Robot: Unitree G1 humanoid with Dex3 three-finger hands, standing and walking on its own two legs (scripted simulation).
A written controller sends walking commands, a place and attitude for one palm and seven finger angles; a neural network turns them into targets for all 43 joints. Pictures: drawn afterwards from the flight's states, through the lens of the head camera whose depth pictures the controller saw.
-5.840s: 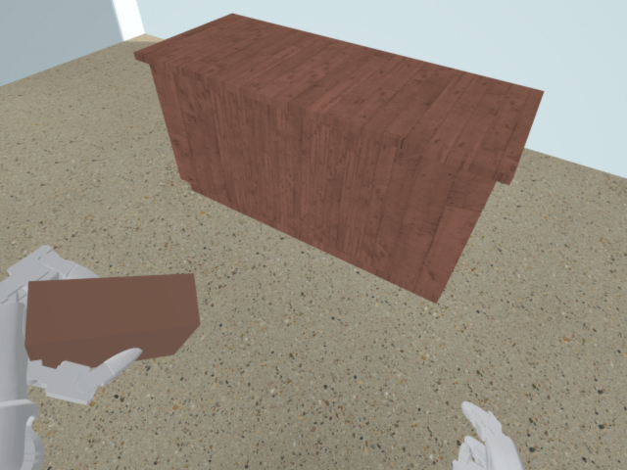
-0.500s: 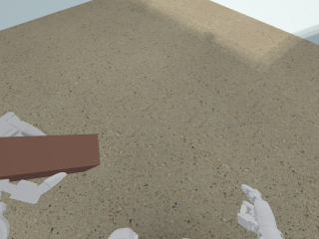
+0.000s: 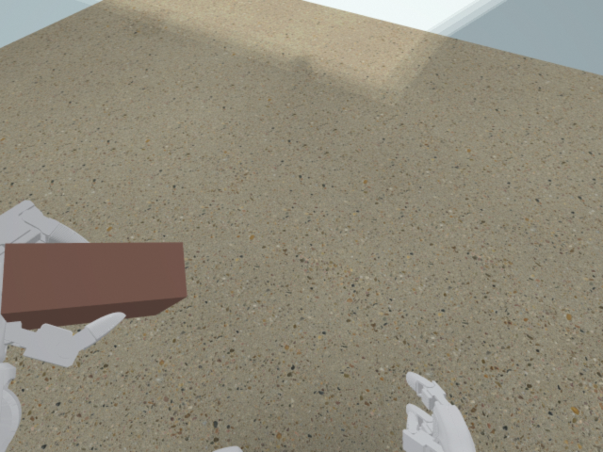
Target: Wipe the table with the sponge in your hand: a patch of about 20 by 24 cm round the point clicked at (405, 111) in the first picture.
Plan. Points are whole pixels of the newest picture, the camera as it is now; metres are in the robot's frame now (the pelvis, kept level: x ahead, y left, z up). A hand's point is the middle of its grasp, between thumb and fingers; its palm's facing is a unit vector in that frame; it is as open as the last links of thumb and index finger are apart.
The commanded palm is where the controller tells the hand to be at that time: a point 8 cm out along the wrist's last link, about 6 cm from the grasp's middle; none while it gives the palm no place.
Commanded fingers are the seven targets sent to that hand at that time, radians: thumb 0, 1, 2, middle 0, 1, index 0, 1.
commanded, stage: turn to face it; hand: left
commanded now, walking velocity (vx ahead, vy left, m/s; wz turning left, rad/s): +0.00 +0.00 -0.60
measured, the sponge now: (123, 285) +0.24 +0.20 +0.15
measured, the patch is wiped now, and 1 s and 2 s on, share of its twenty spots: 0.00 0.00 0.00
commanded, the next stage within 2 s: none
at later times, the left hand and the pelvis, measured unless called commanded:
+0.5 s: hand (157, 313) +0.20 +0.14 +0.18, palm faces +0.16 -0.90 -0.41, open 9.6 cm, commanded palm +0.16 +0.20 +0.19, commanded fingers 0.00 0.10 1.30 -1.20 -1.60 -1.20 -1.60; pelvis -0.06 -0.03 +0.00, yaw -15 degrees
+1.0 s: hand (359, 383) +0.16 -0.02 +0.19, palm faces -0.20 -0.79 -0.58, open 9.6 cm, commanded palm +0.14 +0.06 +0.19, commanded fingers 0.00 0.10 1.30 -1.20 -1.60 -1.20 -1.60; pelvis -0.15 -0.08 +0.01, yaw -35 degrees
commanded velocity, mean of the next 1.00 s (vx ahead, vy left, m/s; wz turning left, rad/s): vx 0.00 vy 0.00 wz -0.60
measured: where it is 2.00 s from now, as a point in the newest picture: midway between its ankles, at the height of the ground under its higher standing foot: outside the picture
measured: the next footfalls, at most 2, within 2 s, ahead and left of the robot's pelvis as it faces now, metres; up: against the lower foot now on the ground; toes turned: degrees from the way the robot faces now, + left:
left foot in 0.46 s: +0.00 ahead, +0.11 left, +0.00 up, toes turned -11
right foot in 0.76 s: -0.11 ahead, -0.18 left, +0.00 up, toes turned -32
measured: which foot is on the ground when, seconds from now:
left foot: down 0.00-0.02, up 0.04-0.44, down 0.46-0.76, up 0.78-1.00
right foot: down 0.00-0.48, up 0.50-0.74, down 0.76-1.00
